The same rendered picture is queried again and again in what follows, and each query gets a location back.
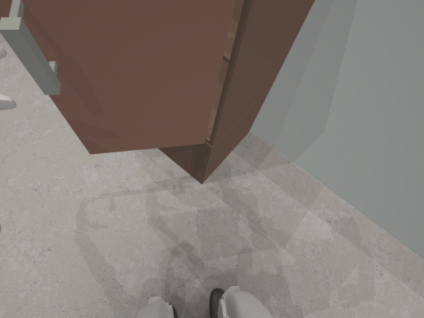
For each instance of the handle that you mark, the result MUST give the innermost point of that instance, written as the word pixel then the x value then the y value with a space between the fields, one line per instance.
pixel 19 38

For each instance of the cupboard door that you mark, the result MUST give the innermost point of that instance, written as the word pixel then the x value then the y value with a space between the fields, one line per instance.
pixel 134 74

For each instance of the robot right shin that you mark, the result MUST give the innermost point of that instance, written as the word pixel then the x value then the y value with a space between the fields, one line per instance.
pixel 231 289

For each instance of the robot left thigh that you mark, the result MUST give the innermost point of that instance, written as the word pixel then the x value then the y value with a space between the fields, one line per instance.
pixel 156 310

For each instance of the left robot hand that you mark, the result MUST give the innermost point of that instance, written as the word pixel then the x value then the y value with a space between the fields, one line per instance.
pixel 5 101

